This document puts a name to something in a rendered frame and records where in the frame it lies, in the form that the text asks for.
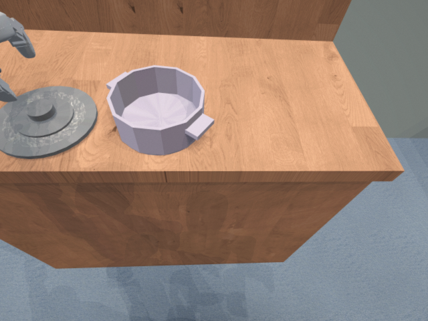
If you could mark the pot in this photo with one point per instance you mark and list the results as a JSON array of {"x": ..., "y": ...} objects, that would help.
[{"x": 158, "y": 110}]

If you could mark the table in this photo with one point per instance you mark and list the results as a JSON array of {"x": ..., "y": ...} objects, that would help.
[{"x": 293, "y": 141}]

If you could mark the lid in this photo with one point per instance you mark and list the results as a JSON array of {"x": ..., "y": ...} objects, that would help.
[{"x": 75, "y": 117}]

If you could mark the knob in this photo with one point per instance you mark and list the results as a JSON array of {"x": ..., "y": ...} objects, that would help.
[{"x": 40, "y": 110}]

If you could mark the robot left hand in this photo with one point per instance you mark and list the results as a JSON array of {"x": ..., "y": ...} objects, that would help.
[{"x": 13, "y": 31}]

